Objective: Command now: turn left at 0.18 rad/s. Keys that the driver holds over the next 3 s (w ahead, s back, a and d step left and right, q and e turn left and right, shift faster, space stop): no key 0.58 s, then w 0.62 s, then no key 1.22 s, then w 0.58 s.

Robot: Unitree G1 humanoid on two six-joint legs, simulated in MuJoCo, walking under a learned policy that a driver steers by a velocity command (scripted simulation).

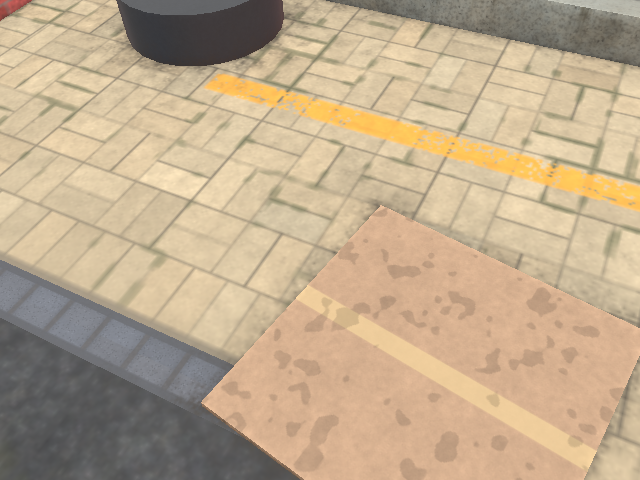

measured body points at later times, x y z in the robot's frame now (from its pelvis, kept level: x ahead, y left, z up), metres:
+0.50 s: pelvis +0.00 +0.00 +0.00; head +0.01 +0.00 +0.45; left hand +0.14 +0.24 -0.10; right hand +0.16 -0.24 -0.10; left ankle +0.00 +0.13 -0.73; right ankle +0.00 -0.12 -0.73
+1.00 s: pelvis +0.09 +0.01 +0.00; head +0.10 +0.02 +0.45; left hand +0.25 +0.26 -0.10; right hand +0.12 -0.25 -0.12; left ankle +0.00 +0.13 -0.73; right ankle +0.07 -0.11 -0.64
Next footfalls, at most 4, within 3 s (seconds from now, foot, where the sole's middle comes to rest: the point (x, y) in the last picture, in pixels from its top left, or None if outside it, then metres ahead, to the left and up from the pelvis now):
1.20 right None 0.38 -0.14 -0.75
1.64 left None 0.45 0.09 -0.75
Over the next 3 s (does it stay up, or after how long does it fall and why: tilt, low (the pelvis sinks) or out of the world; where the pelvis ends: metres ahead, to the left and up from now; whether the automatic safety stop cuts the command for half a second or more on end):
stays up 0.44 0.01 0.03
